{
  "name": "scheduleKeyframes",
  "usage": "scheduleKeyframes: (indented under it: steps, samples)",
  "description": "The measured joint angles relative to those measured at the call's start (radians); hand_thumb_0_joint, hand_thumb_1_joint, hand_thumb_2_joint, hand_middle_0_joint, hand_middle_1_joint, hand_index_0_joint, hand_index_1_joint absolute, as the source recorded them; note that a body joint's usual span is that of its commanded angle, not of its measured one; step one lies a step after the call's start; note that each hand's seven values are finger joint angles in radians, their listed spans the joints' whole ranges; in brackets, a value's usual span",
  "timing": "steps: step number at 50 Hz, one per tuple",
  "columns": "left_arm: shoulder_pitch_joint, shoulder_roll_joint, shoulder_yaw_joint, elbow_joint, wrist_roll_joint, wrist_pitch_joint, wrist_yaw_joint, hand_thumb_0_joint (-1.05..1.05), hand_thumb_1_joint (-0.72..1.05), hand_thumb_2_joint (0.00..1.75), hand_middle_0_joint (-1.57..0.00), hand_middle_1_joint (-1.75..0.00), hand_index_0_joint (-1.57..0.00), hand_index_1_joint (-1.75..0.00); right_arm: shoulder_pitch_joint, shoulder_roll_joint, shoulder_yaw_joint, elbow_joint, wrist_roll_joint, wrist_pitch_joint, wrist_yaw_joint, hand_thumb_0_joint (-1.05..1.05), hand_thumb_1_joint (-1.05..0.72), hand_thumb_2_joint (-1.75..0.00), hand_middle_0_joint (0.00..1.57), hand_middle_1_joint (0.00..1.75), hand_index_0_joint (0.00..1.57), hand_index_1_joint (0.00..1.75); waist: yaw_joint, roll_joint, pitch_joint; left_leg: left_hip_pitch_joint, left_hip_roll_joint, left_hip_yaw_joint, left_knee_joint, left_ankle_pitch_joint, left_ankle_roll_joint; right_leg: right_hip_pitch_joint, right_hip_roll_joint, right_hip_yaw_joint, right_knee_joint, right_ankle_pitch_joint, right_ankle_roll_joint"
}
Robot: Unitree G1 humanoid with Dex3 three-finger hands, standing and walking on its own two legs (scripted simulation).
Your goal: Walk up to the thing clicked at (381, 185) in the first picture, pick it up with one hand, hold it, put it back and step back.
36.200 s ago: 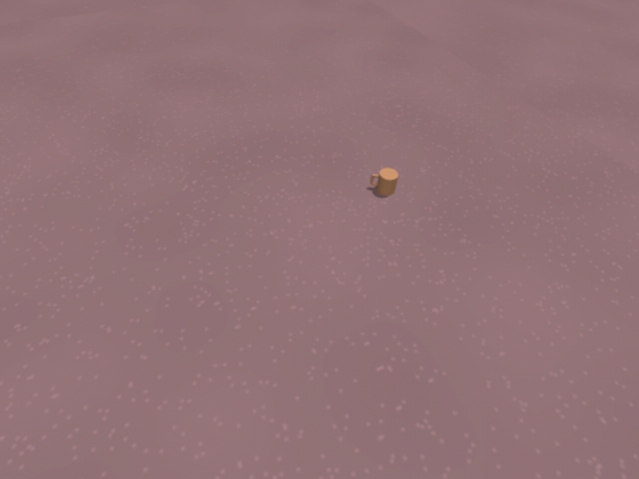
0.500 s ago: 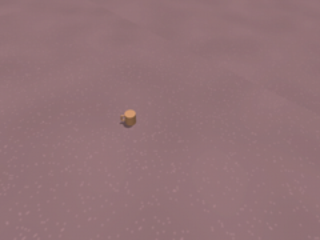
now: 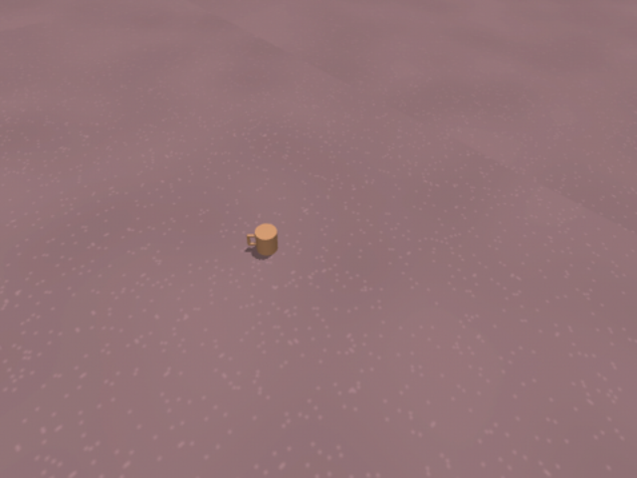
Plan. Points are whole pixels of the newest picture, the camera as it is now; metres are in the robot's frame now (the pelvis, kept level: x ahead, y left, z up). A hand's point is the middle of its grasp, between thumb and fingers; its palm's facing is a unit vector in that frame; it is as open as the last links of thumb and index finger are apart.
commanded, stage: step back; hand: left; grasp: from above
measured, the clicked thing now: (262, 239) +1.10 +0.20 -0.72
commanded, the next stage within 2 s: stand in 0.22 s
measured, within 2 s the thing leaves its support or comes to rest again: neither
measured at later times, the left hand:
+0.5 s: hand out of the picture +0.11 +0.24 -0.14, palm faces -0.02 -0.95 -0.32, open 7.4 cm
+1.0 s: hand out of the picture +0.05 +0.25 -0.14, palm faces -0.03 -0.94 -0.34, open 7.4 cm
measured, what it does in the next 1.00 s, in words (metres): stands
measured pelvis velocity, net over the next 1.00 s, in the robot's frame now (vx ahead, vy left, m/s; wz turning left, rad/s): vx -0.01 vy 0.00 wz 0.00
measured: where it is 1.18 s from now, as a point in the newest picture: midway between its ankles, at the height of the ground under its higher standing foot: outside the picture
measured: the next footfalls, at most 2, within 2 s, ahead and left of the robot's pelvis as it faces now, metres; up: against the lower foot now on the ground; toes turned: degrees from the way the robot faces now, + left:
none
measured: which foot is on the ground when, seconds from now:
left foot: down 0.00-1.00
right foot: down 0.00-1.00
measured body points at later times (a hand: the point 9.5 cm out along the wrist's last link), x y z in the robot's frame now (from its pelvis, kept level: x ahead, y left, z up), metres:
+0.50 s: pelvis +0.00 +0.00 +0.01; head +0.02 +0.00 +0.46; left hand +0.11 +0.29 -0.12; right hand +0.11 -0.30 -0.11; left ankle +0.00 +0.12 -0.73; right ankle -0.01 -0.13 -0.73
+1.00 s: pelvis -0.01 +0.00 +0.01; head +0.00 -0.01 +0.46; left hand +0.05 +0.30 -0.12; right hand +0.05 -0.30 -0.12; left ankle +0.00 +0.12 -0.73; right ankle -0.01 -0.13 -0.73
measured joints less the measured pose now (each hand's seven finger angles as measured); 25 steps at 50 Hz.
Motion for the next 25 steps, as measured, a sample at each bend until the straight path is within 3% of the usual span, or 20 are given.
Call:
scheduleKeyframes:
  steps: [12,25]
  samples:
    - [-0.076,-0.013,-0.011,-0.001,-0.004,-0.001,0.013,0.01,0.90,0.90,-0.21,-0.30,-0.20,-0.30,-0.071,-0.008,-0.003,0.023,0.006,0.005,-0.008,0.00,-0.90,-0.90,0.21,0.30,0.20,0.30,-0.006,0.018,0.007,0.028,-0.006,-0.001,-0.006,-0.015,0.001,0.023,-0.007,-0.002,0.008,-0.027,-0.001]
    - [-0.113,-0.037,-0.037,0.065,-0.011,0.004,0.010,0.01,0.90,0.90,-0.21,-0.30,-0.20,-0.30,-0.100,-0.009,0.021,0.081,0.018,0.009,-0.006,0.00,-0.90,-0.90,0.21,0.30,0.20,0.30,-0.022,0.006,0.029,0.110,-0.005,0.007,-0.196,0.097,-0.002,0.099,-0.006,0.004,-0.177,0.086,0.005]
